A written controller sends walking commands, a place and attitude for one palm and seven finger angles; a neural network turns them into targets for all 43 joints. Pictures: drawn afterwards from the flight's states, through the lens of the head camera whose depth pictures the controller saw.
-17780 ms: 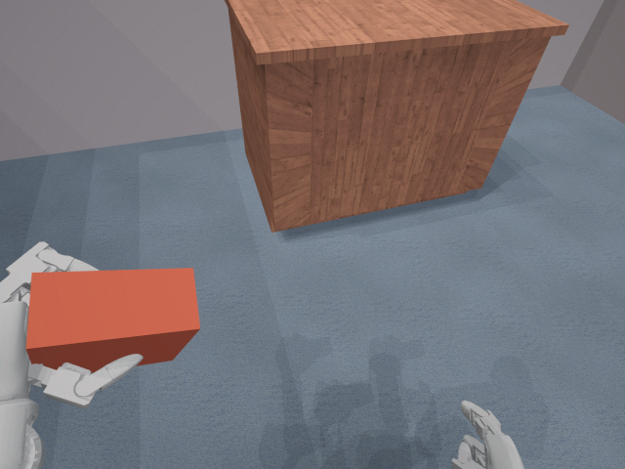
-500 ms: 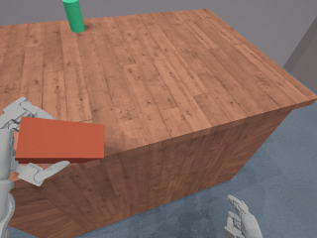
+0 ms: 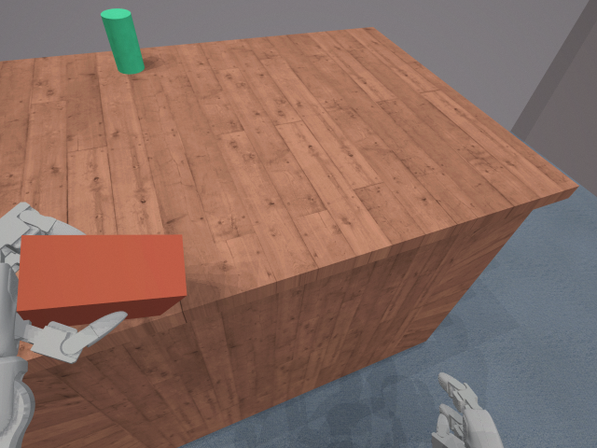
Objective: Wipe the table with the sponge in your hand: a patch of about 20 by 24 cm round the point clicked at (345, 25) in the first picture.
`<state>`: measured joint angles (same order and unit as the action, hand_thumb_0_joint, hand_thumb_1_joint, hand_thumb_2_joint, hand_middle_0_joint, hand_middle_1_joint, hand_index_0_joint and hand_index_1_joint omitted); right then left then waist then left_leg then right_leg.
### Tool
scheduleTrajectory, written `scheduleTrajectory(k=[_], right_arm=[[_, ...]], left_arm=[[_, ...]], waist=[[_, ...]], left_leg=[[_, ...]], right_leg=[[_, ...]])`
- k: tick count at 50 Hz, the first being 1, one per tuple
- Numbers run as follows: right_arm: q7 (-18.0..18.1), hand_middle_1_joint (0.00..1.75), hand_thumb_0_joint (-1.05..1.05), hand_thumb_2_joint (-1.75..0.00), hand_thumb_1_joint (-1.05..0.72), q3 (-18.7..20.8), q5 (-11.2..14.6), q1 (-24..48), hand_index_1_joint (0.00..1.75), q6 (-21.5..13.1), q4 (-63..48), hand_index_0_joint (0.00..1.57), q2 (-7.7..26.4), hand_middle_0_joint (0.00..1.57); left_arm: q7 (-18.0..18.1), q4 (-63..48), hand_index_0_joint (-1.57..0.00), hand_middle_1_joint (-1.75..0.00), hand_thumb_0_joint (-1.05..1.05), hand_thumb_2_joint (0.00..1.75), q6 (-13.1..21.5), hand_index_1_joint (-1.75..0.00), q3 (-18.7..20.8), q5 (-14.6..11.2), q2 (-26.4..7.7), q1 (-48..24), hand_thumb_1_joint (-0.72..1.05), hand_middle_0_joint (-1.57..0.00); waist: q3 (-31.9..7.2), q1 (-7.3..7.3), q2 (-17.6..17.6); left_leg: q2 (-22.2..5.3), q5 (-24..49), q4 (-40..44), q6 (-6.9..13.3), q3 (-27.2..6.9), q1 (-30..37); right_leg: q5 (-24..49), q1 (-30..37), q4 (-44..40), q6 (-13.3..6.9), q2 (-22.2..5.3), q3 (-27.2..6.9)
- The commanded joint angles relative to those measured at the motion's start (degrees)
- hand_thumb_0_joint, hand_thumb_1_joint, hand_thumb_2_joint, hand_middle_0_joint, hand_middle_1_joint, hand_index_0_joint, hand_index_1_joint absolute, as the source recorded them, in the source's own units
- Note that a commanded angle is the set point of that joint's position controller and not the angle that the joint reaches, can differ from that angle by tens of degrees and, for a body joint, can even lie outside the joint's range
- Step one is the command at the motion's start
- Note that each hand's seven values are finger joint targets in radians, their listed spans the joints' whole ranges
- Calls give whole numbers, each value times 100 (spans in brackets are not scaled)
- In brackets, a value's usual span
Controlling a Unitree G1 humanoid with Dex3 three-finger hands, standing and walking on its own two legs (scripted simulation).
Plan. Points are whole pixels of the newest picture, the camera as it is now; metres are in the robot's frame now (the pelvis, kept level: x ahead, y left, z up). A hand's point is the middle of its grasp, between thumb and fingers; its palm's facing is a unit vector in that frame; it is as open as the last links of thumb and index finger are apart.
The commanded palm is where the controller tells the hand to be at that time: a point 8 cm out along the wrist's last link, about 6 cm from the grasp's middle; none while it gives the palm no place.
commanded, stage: look again from close up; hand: left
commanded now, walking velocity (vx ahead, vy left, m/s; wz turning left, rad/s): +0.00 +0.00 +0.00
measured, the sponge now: (128, 282) +0.24 +0.21 +0.14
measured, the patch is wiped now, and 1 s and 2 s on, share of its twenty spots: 0.00 0.00 0.00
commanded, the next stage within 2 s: come to a stop and stand still in 0.30 s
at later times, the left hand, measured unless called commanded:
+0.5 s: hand (49, 280) +0.22 +0.28 +0.16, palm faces +0.41 -0.85 -0.33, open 10.3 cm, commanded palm +0.17 +0.31 +0.17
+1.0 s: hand (32, 314) +0.19 +0.27 +0.16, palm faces +0.46 -0.83 -0.32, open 10.3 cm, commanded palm +0.14 +0.29 +0.17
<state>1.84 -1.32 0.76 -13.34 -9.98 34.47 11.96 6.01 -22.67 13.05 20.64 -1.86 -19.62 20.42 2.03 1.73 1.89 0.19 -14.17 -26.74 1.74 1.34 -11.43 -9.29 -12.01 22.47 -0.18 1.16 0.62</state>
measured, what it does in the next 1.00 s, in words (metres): stands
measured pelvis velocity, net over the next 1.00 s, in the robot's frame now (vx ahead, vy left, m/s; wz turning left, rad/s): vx -0.02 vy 0.01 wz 0.01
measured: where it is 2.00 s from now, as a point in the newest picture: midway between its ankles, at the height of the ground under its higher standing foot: outside the picture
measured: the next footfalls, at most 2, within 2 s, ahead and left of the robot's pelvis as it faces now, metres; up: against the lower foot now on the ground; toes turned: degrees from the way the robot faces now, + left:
none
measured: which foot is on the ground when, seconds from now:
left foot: down 0.00-1.00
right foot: down 0.00-1.00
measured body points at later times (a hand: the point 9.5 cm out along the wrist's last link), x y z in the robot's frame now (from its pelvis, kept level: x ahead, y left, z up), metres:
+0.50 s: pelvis +0.01 +0.02 +0.00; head +0.03 +0.05 +0.45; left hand +0.20 +0.32 +0.18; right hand +0.20 -0.19 -0.07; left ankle +0.00 +0.10 -0.74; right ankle +0.03 -0.12 -0.74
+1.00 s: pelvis -0.02 +0.01 +0.00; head -0.02 +0.03 +0.45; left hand +0.16 +0.32 +0.17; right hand +0.16 -0.22 -0.07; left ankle +0.00 +0.10 -0.74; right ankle +0.03 -0.12 -0.74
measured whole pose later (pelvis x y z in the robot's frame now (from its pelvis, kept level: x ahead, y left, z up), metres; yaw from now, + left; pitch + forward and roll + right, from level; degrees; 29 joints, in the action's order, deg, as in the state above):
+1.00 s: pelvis -0.02 +0.01 +0.00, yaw +1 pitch -3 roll -1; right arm 2.4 -1.1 1.2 -14.4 -9.0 34.7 12.1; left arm 5.5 -20.1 14.3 20.8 -1.9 -19.5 21.1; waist 1.4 2.9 1.3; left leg 1.3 -13.8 -28.5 2.6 1.2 -12.1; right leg -9.5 -12.7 24.8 0.5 0.1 0.8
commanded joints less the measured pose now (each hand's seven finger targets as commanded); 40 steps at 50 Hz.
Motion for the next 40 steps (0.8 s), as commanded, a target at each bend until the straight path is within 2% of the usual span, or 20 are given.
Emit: scheduleTrajectory(k=[1, 2, 5, 6, 7, 12, 18, 25, 26, 27, 28, 29, 30, 31, 32, 33, 35, 37, 38, 40], right_arm=[[-31, 30, 0, -90, -90, 286, -6, 673, 30, -337, -942, 20, 681, 20], [-35, 30, 0, -90, -90, 299, -11, 615, 30, -319, -946, 20, 696, 20], [-38, 30, 0, -90, -90, 329, -6, 600, 30, -257, -982, 20, 687, 20], [-34, 30, 0, -90, -90, 299, -5, 666, 30, -245, -980, 20, 677, 20], [-33, 30, 0, -90, -90, 298, -9, 629, 30, -215, -991, 20, 665, 20], [-31, 30, 0, -90, -90, 304, -8, 601, 30, -109, -1002, 20, 664, 20], [-30, 30, 0, -90, -90, 325, 6, 612, 30, -35, -1034, 20, 663, 20], [-22, 30, 0, -90, -90, 329, 10, 644, 30, 11, -1041, 20, 659, 20], [-17, 30, 0, -90, -90, 318, 16, 702, 30, 4, -1036, 20, 665, 20], [-65, 30, 0, -90, -90, 235, -406, -48, 30, -269, -949, 20, 876, 20], [-108, 30, 0, -90, -90, 40, -94, 526, 30, -288, -606, 20, 53, 20], [-72, 30, 0, -90, -90, 344, -81, 429, 30, -332, -869, 20, 505, 20], [-114, 30, 0, -90, -90, 438, -17, 238, 30, -317, -916, 20, 684, 20], [-194, 30, 0, -90, -90, 432, 66, 398, 30, -332, -959, 20, 604, 20], [-286, 30, 0, -90, -90, 470, 9, 316, 30, -293, -994, 20, 740, 20], [-345, 30, 0, -90, -90, 457, -2, 409, 30, -256, -1042, 20, 711, 20], [-360, 30, 0, -90, -90, 400, 37, 503, 30, -220, -1127, 20, 687, 20], [-267, 30, 0, -90, -90, 388, 57, 627, 30, -192, -1151, 20, 698, 20], [-196, 30, 0, -90, -90, 393, 52, 647, 30, -184, -1175, 20, 694, 20], [-43, 30, 0, -90, -90, 377, 48, 702, 30, -175, -1146, 20, 694, 20]], left_arm=[[74, -1404, -120, -160, 0, 130, 331, -160, 449, -13, -958, -188, 10, -120], [66, -1365, -120, -160, 0, 130, 326, -160, 398, -17, -872, -163, 10, -120], [70, -1539, -120, -160, 0, 130, 344, -160, 512, -30, -957, -132, 10, -120], [86, -1613, -120, -160, 0, 130, 333, -160, 689, -31, -1137, -80, 10, -120], [67, -1500, -120, -160, 0, 130, 329, -160, 555, -50, -965, -47, 10, -120], [61, -1548, -120, -160, 0, 130, 310, -160, 602, -65, -996, -53, 10, -120], [62, -1650, -120, -160, 0, 130, 272, -160, 477, -54, -930, -125, 10, -120], [92, -1616, -120, -160, 0, 130, 258, -160, 454, -28, -913, -211, 10, -120], [107, -1691, -120, -160, 0, 130, 247, -160, 563, -17, -1029, -218, 10, -120], [84, -3202, -120, -160, 0, 130, 899, -160, 3661, 1042, -5476, -6322, 10, -120], [-185, 446, -120, -160, 0, 130, 672, -160, 1427, 320, -1865, -2803, 10, -120], [-161, -108, -120, -160, 0, 130, 633, -160, 1000, 45, -1476, -1148, 10, -120], [-150, -113, -120, -160, 0, 130, 541, -160, 665, -40, -1019, -786, 10, -120], [-202, -330, -120, -160, 0, 130, 530, -160, 124, -163, -421, -417, 10, -120], [-180, -881, -120, -160, 0, 130, 529, -160, 252, -130, -702, -240, 10, -120], [-170, -1119, -120, -160, 0, 130, 523, -160, 155, -110, -649, 84, 10, -120], [-121, -1357, -120, -160, 0, 130, 472, -160, 147, -125, -713, 392, 10, -120], [0, -1377, -120, -160, 0, 130, 421, -160, 532, -134, -1031, 498, 10, -120], [29, -1368, -120, -160, 0, 130, 423, -160, 685, -148, -1158, 420, 10, -120], [72, -1343, -120, -160, 0, 130, 457, -160, 956, -196, -1347, 69, 10, -120]], waist=[[-659, 22, -406], [-716, -10, -300], [-832, -4, -468], [-858, 4, -525], [-838, -17, -527], [-869, -22, -592], [-825, -21, -663], [-691, -19, -648], [-656, -14, -668], [6, -12, -488], [-1126, 43, -301], [-846, 136, -675], [-1187, 19, -1007], [-1311, 0, -1694], [-1420, 34, -1708], [-1358, 60, -1551], [-1160, 66, -556], [-1103, 40, 367], [-1027, 30, 635], [-775, -14, 606]], left_leg=[[-322, 754, 587, -70, -340, -185], [-344, 858, 594, -70, -384, -219], [-383, 1343, 544, -104, -388, -119], [-368, 1594, 529, -141, -383, -28], [-399, 1621, 533, -137, -382, -53], [-434, 1861, 549, -212, -423, -22], [-473, 1823, 597, -275, -448, -26], [-450, 1138, 748, -246, -487, -286], [-427, 1028, 760, -240, -439, -284], [-585, 1593, -17, 88, -455, -1313], [-311, 2085, 398, -47, -602, 46], [-454, 2322, 323, -176, -460, 281], [-430, 2286, 341, -232, -476, 315], [-477, 2838, 268, -287, -420, 608], [-642, 3117, 247, -249, -481, 591], [-710, 2901, 261, -177, -478, 346], [-645, 1889, 362, -116, -519, -345], [-553, 1132, 384, -101, -521, -556], [-477, 746, 374, -102, -508, -543], [-344, 121, 447, -81, -522, -476]], right_leg=[[656, 667, -209, -42, -299, -321], [752, 741, -141, -42, -317, -268], [1143, 849, 16, -51, -311, -231], [1271, 829, 54, -38, -280, -149], [1251, 829, 62, -31, -302, -122], [1275, 868, 149, -28, -271, -41], [1115, 861, 166, -17, -256, -9], [883, 952, 73, -14, -265, -55], [865, 908, 57, -11, -247, -51], [673, 381, 175, -67, -335, -212], [733, 5, 231, -373, -582, -195], [1282, 384, 22, -311, -463, -635], [1223, 681, 216, -303, -498, -584], [1108, 463, 528, -238, -455, -278], [828, 470, 636, -186, -433, -199], [644, 530, 594, -153, -433, -153], [767, 873, 454, -93, -430, -165], [728, 971, 293, -32, -444, -99], [601, 865, 167, -46, -485, -213], [-6, 453, -67, -89, -544, -452]])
